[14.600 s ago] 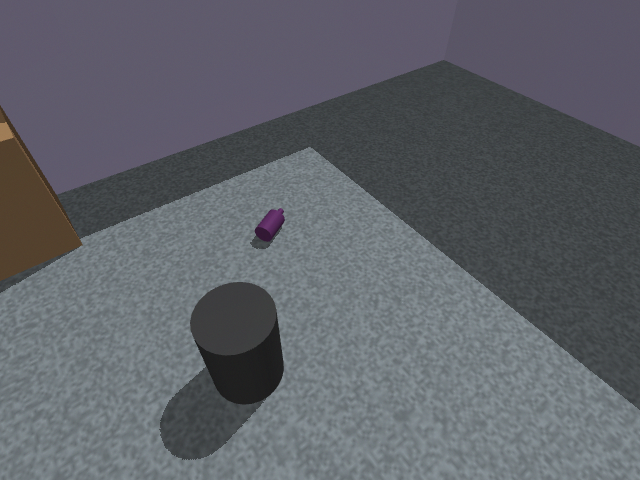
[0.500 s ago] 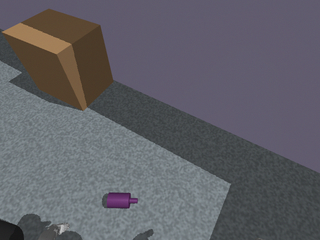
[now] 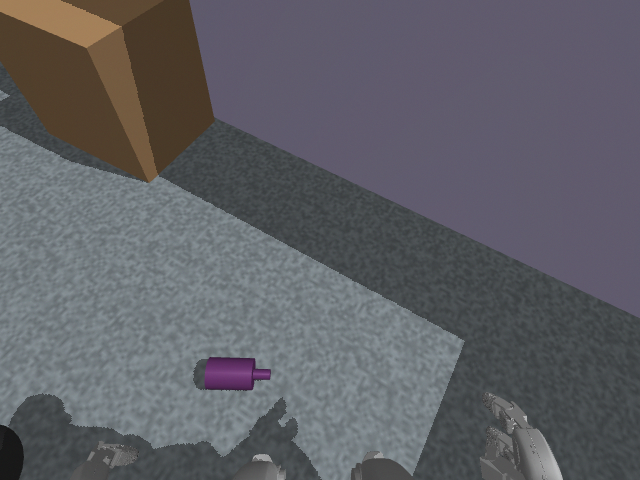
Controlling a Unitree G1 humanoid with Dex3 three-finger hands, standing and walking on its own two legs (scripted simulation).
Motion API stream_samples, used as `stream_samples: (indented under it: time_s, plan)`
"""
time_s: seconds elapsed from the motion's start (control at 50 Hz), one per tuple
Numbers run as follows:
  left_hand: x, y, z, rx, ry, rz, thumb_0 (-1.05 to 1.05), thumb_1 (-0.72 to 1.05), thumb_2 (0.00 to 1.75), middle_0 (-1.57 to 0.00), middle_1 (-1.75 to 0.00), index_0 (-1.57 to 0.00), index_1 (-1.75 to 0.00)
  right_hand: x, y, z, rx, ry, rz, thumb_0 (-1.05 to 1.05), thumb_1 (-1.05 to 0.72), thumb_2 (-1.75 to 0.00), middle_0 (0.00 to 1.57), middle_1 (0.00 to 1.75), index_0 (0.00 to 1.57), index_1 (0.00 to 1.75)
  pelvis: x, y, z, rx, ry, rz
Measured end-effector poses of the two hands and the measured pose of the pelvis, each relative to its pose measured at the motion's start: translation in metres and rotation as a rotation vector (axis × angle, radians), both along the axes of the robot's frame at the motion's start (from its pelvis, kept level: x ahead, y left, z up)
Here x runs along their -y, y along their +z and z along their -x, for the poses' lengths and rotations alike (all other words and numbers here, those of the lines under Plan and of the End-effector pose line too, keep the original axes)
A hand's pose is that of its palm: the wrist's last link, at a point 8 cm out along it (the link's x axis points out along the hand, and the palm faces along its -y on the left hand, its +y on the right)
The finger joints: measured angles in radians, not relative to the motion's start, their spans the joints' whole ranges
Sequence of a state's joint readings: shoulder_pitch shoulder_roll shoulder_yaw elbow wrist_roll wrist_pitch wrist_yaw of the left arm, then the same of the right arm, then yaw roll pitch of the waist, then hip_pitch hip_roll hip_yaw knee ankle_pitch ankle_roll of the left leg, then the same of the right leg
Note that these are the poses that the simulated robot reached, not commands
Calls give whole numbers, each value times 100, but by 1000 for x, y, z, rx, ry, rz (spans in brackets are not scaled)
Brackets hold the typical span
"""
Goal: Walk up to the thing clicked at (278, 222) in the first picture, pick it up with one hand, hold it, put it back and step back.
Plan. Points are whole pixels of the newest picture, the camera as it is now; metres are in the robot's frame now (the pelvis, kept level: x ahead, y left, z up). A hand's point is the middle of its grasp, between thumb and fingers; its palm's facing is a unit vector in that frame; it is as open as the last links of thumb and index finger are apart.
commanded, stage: rise first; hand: left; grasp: from above
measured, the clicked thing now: (239, 373) +0.43 +0.19 -0.65
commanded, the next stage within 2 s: none
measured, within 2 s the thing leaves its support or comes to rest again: neither
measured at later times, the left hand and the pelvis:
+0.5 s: hand (165, 444) +0.23 +0.26 -0.33, palm faces -0.46 -0.47 -0.76, open 14.0 cm; pelvis -0.06 -0.01 -0.18, yaw -1 degrees
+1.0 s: hand (183, 403) +0.32 +0.28 -0.45, palm faces -0.49 -0.13 -0.86, open 14.0 cm; pelvis -0.09 +0.00 -0.30, yaw -4 degrees
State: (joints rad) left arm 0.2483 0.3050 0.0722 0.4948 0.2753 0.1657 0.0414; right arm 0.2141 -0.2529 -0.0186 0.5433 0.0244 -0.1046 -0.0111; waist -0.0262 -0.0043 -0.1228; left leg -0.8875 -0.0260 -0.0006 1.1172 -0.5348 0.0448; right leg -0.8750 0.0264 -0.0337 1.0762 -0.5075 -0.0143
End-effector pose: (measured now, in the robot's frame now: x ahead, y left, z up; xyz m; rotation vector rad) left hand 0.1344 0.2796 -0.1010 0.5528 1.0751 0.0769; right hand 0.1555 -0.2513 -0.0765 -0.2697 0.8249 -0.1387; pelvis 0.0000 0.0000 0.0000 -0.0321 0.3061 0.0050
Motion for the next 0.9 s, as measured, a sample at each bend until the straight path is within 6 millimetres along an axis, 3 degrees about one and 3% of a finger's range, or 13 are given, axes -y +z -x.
stream_samples:
  time_s: [0.1,0.18,0.36,0.52,0.64,0.76,0.9]
  plan:
    - [-2,-17,-1,2,-55,-35,0,-54,94,-14,-103,-15,-103,-8,-16,-11,39,36,-5,1,-93,-91,20,30,20,30,-3,-20,4,-48,1,8]
    - [-6,-42,-12,9,-129,-89,0,-57,95,-13,-105,-14,-105,-10,-40,-15,59,72,-9,0,-94,-91,20,30,20,30,-3,-45,12,-99,1,8]
    - [-5,-117,-64,103,-347,-232,0,-56,95,-12,-108,-13,-107,4,-130,1,3,101,-6,0,-94,-91,20,30,20,30,3,-120,37,-213,-1,2]
    - [0,-180,-107,179,-545,-358,0,-55,96,-12,-107,-13,-107,23,-221,50,-142,67,-7,0,-94,-91,20,30,20,30,9,-188,63,-281,-7,5]
    - [1,-218,-138,229,-659,-434,0,-52,97,-12,-104,-13,-105,31,-275,97,-271,29,-4,1,-92,-91,20,30,20,29,12,-231,80,-299,-10,11]
    - [-1,-249,-161,237,-738,-485,0,-49,99,-10,-103,-11,-103,35,-306,142,-384,-22,6,0,-89,-90,20,30,20,29,12,-261,90,-304,-17,22]
    - [-1,-278,-181,256,-830,-507,0,-49,101,-8,-101,-8,-102,34,-320,176,-492,-62,31,0,-88,-90,20,30,20,29,9,-283,92,-310,-24,43]
